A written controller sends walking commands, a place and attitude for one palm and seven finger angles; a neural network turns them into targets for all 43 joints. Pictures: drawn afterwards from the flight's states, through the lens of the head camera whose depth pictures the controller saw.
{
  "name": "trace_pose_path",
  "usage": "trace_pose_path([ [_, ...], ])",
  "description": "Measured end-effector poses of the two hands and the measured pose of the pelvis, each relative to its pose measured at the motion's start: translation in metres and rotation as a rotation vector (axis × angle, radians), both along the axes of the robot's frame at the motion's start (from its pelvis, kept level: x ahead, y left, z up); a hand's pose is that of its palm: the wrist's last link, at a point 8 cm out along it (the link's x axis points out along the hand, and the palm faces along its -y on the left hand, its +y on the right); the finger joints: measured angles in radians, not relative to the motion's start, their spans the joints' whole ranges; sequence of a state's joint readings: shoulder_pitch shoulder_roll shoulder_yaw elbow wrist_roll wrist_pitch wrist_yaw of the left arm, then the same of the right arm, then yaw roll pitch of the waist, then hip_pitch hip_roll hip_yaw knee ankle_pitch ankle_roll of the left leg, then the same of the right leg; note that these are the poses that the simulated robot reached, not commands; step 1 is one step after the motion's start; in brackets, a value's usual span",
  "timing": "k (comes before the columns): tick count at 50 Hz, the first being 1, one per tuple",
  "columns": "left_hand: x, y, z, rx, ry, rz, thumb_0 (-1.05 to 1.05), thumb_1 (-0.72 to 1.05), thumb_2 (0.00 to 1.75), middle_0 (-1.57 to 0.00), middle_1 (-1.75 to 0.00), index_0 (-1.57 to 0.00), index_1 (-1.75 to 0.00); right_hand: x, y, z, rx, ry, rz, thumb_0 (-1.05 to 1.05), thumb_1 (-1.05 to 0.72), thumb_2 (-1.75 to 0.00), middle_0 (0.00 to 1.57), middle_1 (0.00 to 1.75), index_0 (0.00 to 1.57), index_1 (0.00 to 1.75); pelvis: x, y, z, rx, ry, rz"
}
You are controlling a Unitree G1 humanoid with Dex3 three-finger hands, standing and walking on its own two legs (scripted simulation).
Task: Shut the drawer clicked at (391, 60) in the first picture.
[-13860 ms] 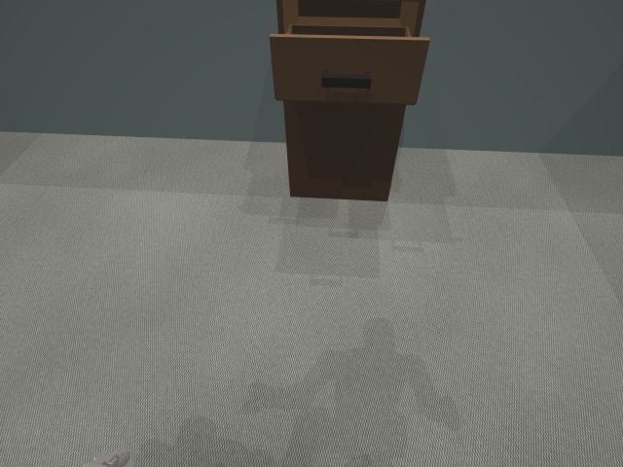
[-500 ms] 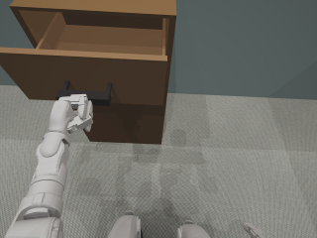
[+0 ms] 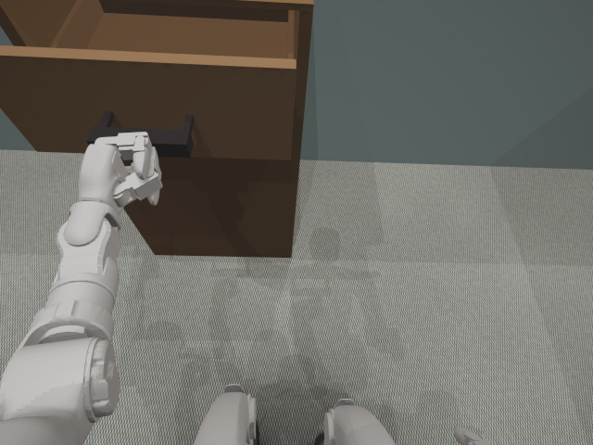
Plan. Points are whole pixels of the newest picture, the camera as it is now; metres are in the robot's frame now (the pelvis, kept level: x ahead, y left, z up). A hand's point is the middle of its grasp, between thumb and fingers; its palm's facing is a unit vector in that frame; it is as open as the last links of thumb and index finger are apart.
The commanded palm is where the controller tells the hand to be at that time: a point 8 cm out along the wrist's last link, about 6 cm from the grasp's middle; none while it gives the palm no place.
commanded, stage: push the drawer shut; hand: left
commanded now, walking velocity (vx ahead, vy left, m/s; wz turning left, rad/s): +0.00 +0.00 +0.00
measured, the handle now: (145, 130) +0.53 +0.22 +0.07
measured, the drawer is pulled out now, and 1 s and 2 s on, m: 0.13 0.01 0.00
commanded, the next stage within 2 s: pull the fist back off the drawer in 1.42 s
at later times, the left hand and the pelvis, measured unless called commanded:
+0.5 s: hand (160, 138) +0.52 +0.19 +0.07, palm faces -0.02 -1.00 -0.03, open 3.0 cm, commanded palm +0.52 +0.22 +0.07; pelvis +0.00 +0.00 -0.01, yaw -2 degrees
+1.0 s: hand (166, 110) +0.57 +0.19 +0.07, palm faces -0.02 -1.00 -0.03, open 3.2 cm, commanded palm +0.58 +0.21 +0.07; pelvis +0.00 +0.01 -0.02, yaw -3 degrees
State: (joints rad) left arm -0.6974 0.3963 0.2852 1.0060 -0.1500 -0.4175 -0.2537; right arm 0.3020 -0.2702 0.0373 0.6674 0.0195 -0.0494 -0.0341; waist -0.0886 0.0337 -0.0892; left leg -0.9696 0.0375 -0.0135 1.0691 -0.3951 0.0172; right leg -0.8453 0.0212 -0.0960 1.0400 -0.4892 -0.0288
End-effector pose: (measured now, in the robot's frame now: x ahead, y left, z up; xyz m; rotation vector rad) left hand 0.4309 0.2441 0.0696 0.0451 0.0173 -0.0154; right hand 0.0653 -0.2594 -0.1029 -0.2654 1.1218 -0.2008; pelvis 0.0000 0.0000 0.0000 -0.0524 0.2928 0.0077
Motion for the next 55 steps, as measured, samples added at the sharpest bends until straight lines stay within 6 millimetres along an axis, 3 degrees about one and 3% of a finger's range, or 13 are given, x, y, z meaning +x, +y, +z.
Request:
trace_pose_path([
  [18, 0.048, 0.003, 0.001, -0.010, 0.015, -0.010, -0.02, 0.73, 0.93, -1.40, -1.60, -1.40, -1.60, -0.055, -0.005, -0.007, -0.021, 0.142, -0.079, 0.00, -0.91, -0.90, 0.20, 0.30, 0.20, 0.30, -0.001, 0.000, -0.012, -0.015, 0.065, -0.022],
  [55, 0.128, 0.002, 0.006, -0.017, 0.031, -0.003, 0.04, 0.71, 0.92, -1.40, -1.60, -1.40, -1.60, -0.110, 0.018, -0.002, -0.038, 0.334, -0.142, 0.00, -0.91, -0.90, 0.20, 0.30, 0.20, 0.30, 0.001, 0.015, -0.023, -0.049, 0.168, -0.033],
])
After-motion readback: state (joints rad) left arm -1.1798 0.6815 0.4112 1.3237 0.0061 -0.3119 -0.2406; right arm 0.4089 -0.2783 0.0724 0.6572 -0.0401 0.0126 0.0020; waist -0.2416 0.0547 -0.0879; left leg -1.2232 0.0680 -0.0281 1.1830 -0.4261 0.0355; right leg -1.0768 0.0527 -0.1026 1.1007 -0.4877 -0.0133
